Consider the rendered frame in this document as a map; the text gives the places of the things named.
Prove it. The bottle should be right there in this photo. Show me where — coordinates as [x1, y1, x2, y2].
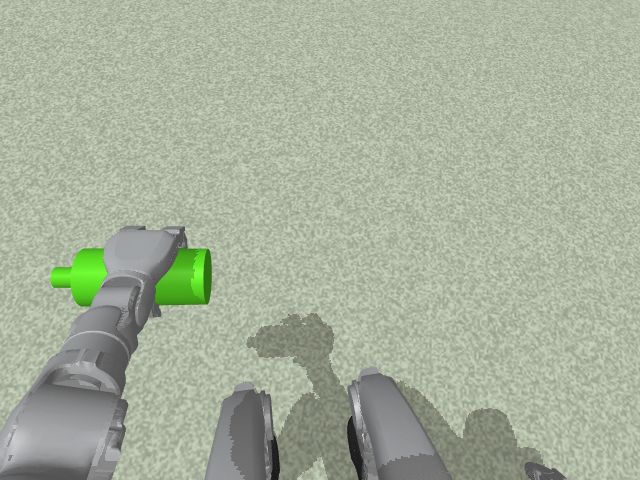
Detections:
[50, 248, 212, 307]

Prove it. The left robot hand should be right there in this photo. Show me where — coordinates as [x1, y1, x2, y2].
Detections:
[103, 226, 188, 318]

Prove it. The left robot arm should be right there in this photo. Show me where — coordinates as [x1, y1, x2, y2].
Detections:
[0, 270, 156, 480]

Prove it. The right robot foot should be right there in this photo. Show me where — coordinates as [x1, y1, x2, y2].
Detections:
[347, 416, 365, 480]

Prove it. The right robot hand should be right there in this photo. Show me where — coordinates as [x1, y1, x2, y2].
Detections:
[524, 462, 567, 480]

